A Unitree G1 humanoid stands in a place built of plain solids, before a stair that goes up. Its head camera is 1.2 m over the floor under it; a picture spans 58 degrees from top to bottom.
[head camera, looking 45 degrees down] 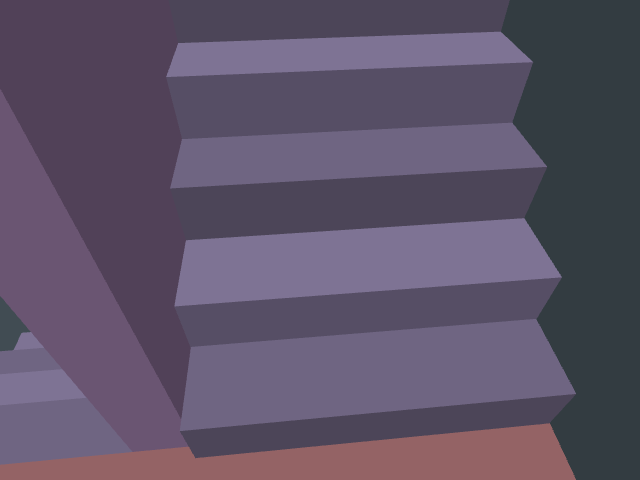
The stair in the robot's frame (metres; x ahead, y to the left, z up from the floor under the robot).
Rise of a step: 0.18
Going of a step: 0.23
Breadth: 0.96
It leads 5 degrees to the left of straight ahead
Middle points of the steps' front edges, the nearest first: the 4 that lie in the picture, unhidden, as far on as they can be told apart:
0.44 -0.15 0.18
0.66 -0.13 0.36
0.89 -0.11 0.54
1.11 -0.09 0.72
